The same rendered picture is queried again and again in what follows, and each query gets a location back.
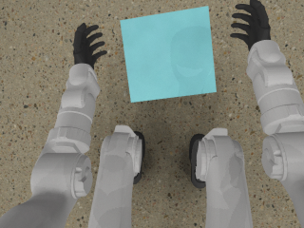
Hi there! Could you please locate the left robot foot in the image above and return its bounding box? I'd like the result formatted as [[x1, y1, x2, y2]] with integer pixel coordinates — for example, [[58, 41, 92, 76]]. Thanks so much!
[[133, 131, 145, 184]]

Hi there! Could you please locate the robot left thigh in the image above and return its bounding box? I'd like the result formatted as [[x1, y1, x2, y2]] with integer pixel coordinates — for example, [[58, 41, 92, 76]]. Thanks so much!
[[87, 132, 143, 228]]

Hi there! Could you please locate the robot right upper arm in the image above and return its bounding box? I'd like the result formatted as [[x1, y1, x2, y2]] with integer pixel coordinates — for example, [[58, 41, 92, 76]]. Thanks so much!
[[261, 131, 304, 228]]

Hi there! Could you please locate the carton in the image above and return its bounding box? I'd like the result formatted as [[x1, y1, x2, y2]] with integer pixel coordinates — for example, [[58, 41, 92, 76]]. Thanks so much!
[[120, 6, 217, 103]]

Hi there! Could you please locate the robot right forearm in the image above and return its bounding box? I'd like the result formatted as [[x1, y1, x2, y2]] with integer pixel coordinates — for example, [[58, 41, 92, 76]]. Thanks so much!
[[246, 40, 304, 135]]

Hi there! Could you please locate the robot left forearm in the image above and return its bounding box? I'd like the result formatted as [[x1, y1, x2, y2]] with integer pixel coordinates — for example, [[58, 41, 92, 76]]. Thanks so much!
[[30, 63, 101, 193]]

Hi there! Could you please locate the robot left hand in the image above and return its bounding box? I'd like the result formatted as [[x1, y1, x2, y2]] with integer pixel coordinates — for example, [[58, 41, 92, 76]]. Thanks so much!
[[73, 23, 107, 70]]

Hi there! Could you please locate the robot left upper arm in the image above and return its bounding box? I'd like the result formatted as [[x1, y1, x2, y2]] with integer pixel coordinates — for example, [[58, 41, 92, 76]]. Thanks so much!
[[0, 153, 93, 228]]

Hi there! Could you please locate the robot right hand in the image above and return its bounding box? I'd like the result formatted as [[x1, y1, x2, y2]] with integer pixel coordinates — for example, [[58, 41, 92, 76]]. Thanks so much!
[[230, 0, 271, 51]]

